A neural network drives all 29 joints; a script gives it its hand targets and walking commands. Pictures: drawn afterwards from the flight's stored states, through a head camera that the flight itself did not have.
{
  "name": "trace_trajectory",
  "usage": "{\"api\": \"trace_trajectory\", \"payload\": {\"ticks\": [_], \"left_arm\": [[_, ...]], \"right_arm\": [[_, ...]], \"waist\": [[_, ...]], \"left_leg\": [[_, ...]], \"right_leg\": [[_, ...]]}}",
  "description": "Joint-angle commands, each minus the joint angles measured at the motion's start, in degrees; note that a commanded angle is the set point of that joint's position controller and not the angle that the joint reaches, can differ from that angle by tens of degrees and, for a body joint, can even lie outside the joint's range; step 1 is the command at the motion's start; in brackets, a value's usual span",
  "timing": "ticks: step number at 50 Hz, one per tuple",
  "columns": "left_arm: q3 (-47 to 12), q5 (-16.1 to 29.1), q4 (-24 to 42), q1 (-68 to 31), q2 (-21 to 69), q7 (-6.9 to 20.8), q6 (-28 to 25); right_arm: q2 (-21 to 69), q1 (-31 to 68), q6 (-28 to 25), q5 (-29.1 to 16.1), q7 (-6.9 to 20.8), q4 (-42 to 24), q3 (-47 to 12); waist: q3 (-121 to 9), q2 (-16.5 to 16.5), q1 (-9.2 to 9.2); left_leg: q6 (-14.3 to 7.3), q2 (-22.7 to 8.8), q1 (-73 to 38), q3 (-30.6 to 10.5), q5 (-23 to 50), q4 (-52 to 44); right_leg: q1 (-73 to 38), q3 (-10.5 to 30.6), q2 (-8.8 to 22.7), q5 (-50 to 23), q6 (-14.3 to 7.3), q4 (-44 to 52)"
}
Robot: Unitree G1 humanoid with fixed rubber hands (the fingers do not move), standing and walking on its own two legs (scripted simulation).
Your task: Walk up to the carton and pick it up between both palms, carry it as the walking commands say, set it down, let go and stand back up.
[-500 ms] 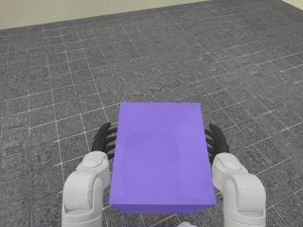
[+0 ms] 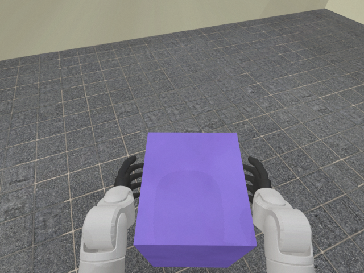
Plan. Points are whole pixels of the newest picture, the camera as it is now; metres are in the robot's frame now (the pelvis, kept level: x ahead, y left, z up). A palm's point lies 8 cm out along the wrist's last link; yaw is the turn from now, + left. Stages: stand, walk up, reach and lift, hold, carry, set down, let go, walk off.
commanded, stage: carry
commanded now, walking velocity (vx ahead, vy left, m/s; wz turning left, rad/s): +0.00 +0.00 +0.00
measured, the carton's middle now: (191, 205) +0.27 -0.01 +0.01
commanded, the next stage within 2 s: none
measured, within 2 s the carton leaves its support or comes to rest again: neither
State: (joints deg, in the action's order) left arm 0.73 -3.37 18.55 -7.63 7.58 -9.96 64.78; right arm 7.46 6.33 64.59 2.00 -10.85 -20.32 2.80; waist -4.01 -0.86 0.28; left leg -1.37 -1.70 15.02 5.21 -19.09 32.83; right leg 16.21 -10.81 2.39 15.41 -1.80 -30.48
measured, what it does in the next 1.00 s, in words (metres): stands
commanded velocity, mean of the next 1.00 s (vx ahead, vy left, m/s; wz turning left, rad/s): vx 0.00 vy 0.00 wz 0.00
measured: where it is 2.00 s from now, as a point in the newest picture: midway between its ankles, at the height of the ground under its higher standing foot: outside the picture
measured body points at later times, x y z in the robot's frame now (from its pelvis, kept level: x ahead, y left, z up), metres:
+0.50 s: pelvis +0.03 -0.01 -0.01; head +0.04 -0.01 +0.44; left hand +0.32 +0.12 +0.04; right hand +0.31 -0.16 +0.05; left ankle -0.02 +0.09 -0.73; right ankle -0.04 -0.11 -0.73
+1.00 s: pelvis -0.02 -0.02 -0.01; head -0.03 -0.02 +0.44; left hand +0.27 +0.11 +0.03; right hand +0.27 -0.17 +0.03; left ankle -0.03 +0.09 -0.74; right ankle -0.04 -0.11 -0.74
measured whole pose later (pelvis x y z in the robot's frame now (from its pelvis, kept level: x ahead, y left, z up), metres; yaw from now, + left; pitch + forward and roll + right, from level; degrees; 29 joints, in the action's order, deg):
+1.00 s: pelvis -0.02 -0.02 -0.01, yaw +0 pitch +0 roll +0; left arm 2.6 -5.1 -1.5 -8.0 7.6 -8.7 46.7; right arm 7.6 8.3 47.5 6.9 -6.5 0.4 4.9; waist -2.6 -0.2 0.3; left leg -0.4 -1.9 15.4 5.2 -18.3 33.4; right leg 14.1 -10.2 2.7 20.2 -1.7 -34.0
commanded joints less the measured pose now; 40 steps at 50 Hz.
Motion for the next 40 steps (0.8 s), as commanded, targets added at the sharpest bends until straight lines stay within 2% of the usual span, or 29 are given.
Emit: {"api": "trace_trajectory", "payload": {"ticks": [1,2,4,5,7,9,10,11,12,13,14,15,16,18,19,20,21,22,23,25,27,28,29,32,34,35,36,38,40], "left_arm": [[-30.51,14.92,5.47,-20.43,51.73,9.42,-3.11],[-33.97,17.29,15.51,-25.91,53.63,9.15,-4.09],[-31.39,15.2,7.73,-22.39,51.89,9.25,-4.35],[-32.91,16.53,12.51,-23.91,53.39,9.54,-5.08],[-33.12,16.45,12.33,-21.55,53.39,8.87,-3.67],[-32.91,16.56,11.48,-23.67,52.62,9.46,-4.19],[-28.83,12.79,2.36,-21.81,48.33,9.83,-4.31],[-31.72,15.01,8.32,-24.35,50.81,10.02,-4.58],[-23.47,8.65,-7.5,-20.88,43.76,10.64,-6.41],[-23.09,8.52,-8.52,-21.31,44.81,11.23,-8.24],[-23.61,8.59,-6.59,-24.21,45.85,11.68,-10.31],[-23.82,7.81,-6.69,-28.41,45.61,11.98,-12.6],[-28.31,12.23,0.82,-29.15,51.93,12.12,-13.13],[-32.61,14.91,8.16,-29.71,53.98,11.6,-12.24],[-34.29,19.46,21.27,-31.48,53.97,9.56,-11.72],[-26.04,8.94,1.16,-19.43,45.34,10.69,-10.52],[-27.32,9.72,-4.43,-19.44,47.06,10.74,-10.31],[-34.75,18.17,15.67,-27.72,53.55,9.47,-10.62],[-24.71,8.85,-4.43,-22.37,44.12,10.99,-11.73],[-30.62,13.15,4.29,-27.04,49.55,11.42,-12.16],[-27.11,8.65,-6.44,-24.85,47.34,12.43,-13.43],[-29.35,11.92,1.84,-29.3,49.46,12.15,-14.7],[-22.02,5.7,-13.57,-25.63,42.15,12.92,-16.14],[-30.18,12.86,2.62,-31.38,50.21,12.4,-17.58],[-26.32,6.54,-14.38,-24.67,46.29,13.86,-17.9],[-28.86,12.15,2.03,-33.67,47.72,12.74,-19.21],[-23.55,4.57,-18.0,-24.13,44.46,14.22,-19.01],[-29.0,13.9,5.75,-32.1,48.93,12.03,-19.15],[-22.26,6.2,-13.32,-23.15,41.63,13.28,-18.95]], "right_arm": [[50.94,22.96,-2.71,-13.06,9.78,-6.99,-31.87],[55.33,24.81,-2.99,-16.15,10.03,-11.9,-35.25],[52.05,23.45,-3.55,-14.42,10.08,-7.96,-32.89],[54.24,23.76,-4.33,-15.94,10.17,-11.35,-34.99],[53.19,21.48,-3.29,-15.34,9.71,-11.85,-34.15],[52.84,23.69,-3.79,-15.31,9.84,-10.58,-34.41],[48.8,22.35,-3.74,-11.15,10.23,-1.21,-30.28],[50.29,23.35,-4.17,-12.71,10.21,-7.42,-32.35],[44.06,21.52,-5.59,-6.75,10.86,7.89,-25.67],[45.16,22.16,-6.88,-6.41,11.44,8.11,-26.82],[47.21,26.1,-8.89,-7.33,11.85,7.36,-27.77],[48.34,28.59,-10.78,-7.83,12.84,10.38,-27.42],[52.17,33.49,-12.06,-12.1,12.5,-2.24,-32.64],[56.84,28.51,-10.91,-14.19,12.36,-3.48,-34.94],[57.35,31.01,-10.52,-19.66,10.69,-15.26,-36.22],[47.75,20.55,-9.93,-8.98,11.5,4.84,-28.63],[48.2,20.75,-10.2,-9.35,11.53,6.06,-29.02],[55.51,27.25,-10.24,-17.37,10.4,-14.04,-35.7],[46.08,23.39,-10.89,-8.02,11.63,6.06,-27.47],[51.31,25.09,-11.15,-11.35,11.91,-0.49,-31.68],[48.98,23.61,-12.29,-7.13,13.02,9.29,-28.77],[51.54,27.08,-13.45,-10.19,12.95,3.3,-30.29],[44.81,25.81,-15.08,-4.5,13.73,17.17,-24.22],[51.96,30.44,-16.37,-11.93,13.47,2.13,-31.43],[48.27,22.25,-16.9,-3.72,14.4,19.71,-26.28],[50.27,31.74,-18.31,-10.38,13.39,3.39,-29.39],[46.55,25.45,-18.25,-3.07,14.83,20.77,-25.3],[50.55,34.05,-18.53,-13.1,12.88,-3.1,-30.37],[44.43,23.97,-18.75,-3.95,13.5,16.64,-23.98]], "waist": [[-24.98,2.27,0.34],[-25.45,2.83,0.47],[-25.77,0.11,0.6],[-24.88,-1.83,1.03],[-25.08,-8.0,1.12],[-22.84,-10.42,1.04],[-22.12,-8.19,0.39],[-21.18,-5.64,0.42],[-20.92,1.99,0.06],[-17.59,13.08,0.09],[-15.96,13.86,-0.75],[-14.37,9.41,-0.67],[-15.58,10.75,-0.33],[-21.64,7.72,0.47],[-23.86,1.09,0.46],[-26.38,-2.83,0.56],[-26.9,-7.96,0.66],[-26.4,-8.53,0.56],[-25.65,-3.87,0.14],[-20.47,-0.5,0.56],[-21.6,2.9,0.28],[-22.13,2.57,0.33],[-21.62,2.3,-0.02],[-21.17,2.21,0.18],[-21.93,-0.82,-0.03],[-20.88,-0.37,0.06],[-21.75,2.02,-0.28],[-20.8,0.09,0.02],[-23.33,1.16,-0.09]], "left_leg": [[1.92,-3.8,-5.57,0.93,30.17,-0.17],[1.38,-3.53,-6.7,0.13,30.76,-1.18],[1.85,-4.61,-11.42,0.28,43.6,-2.23],[1.23,-5.51,-15.11,-0.29,51.05,-1.0],[-1.54,-8.45,-24.95,-4.25,73.27,3.49],[-2.15,-10.54,-27.84,-3.82,81.14,7.13],[-1.61,-9.46,-22.04,-3.46,73.3,7.4],[-0.31,-7.18,-13.23,-0.84,62.28,9.57],[0.93,-4.31,-1.13,-0.28,37.96,10.43],[2.12,-0.39,10.47,2.18,0.45,10.25],[2.23,0.9,12.3,1.5,-9.3,7.31],[3.03,1.11,8.36,2.83,-7.2,1.67],[3.11,1.07,6.55,4.86,1.25,-1.79],[1.41,-2.37,-5.77,1.43,19.99,-5.26],[0.88,-4.54,-11.58,-0.18,38.16,-2.22],[-1.62,-8.28,-16.24,-3.81,55.68,2.68],[-2.04,-10.89,-19.21,-5.33,66.29,3.22],[-2.96,-10.4,-19.32,-5.5,67.81,5.49],[-2.7,-9.61,-17.34,-3.92,60.59,5.77],[-0.48,-7.36,-9.09,-2.39,42.44,3.4],[-0.14,-4.92,-5.6,-1.64,32.37,2.16],[0.18,-4.59,-5.11,-0.31,32.61,1.4],[0.09,-4.34,-6.51,-0.22,34.83,0.67],[0.62,-5.8,-9.71,0.05,36.08,0.79],[-1.17,-6.6,-8.99,-2.73,39.45,2.19],[-0.37,-6.77,-7.99,-2.29,33.8,1.08],[-0.24,-6.2,-8.11,-2.23,30.96,1.22],[-0.2,-7.49,-8.75,-3.92,29.53,-0.99],[-0.89,-8.47,-10.17,-5.76,33.68,-0.17]], "right_leg": [[-13.66,5.69,7.37,-45.77,-0.86,-4.89],[-13.49,6.45,7.82,-46.09,-1.12,-5.29],[-10.18,3.95,6.14,-39.33,-0.02,-7.9],[-5.22,2.46,3.8,-34.63,-0.16,-10.6],[5.36,0.21,-0.51,-13.08,0.97,-9.65],[10.09,-2.87,-3.25,4.97,2.06,-2.01],[5.11,-1.11,-1.95,-2.66,1.01,1.09],[-3.43,0.9,0.09,-18.5,0.16,2.67],[-12.63,6.44,5.22,-41.29,-1.97,-0.03],[-18.8,11.95,10.89,-64.78,-4.01,-1.66],[-19.44,11.91,13.21,-67.4,-5.02,-0.83],[-15.91,9.76,12.56,-59.79,-4.57,-0.8],[-18.22,6.51,10.41,-59.28,-3.0,-3.64],[-13.42,5.71,8.17,-43.54,-0.96,-4.84],[-9.32,5.12,6.7,-37.36,1.14,-6.18],[-5.38,4.86,5.5,-31.92,2.18,-9.62],[-3.36,3.64,4.51,-18.51,1.53,-9.69],[-1.49,3.26,3.23,-18.71,2.02,-7.62],[-2.53,3.17,3.04,-19.01,1.69,-4.4],[-6.45,4.88,4.34,-28.29,0.68,-1.14],[-10.91,5.87,6.74,-39.79,-1.08,-3.89],[-12.06,5.34,6.57,-42.0,-0.78,-4.77],[-10.52,5.55,6.15,-41.97,-0.57,-5.41],[-8.29,4.82,5.52,-33.84,-0.06,-3.31],[-7.18,7.0,6.08,-33.15,0.22,-3.25],[-8.33,6.55,6.52,-31.61,0.4,-2.12],[-8.94,7.02,6.84,-34.38,0.48,-2.32],[-8.6,6.9,7.41,-28.75,-0.14,-2.48],[-10.34,7.13,6.75,-27.01,-0.31,-3.9]]}}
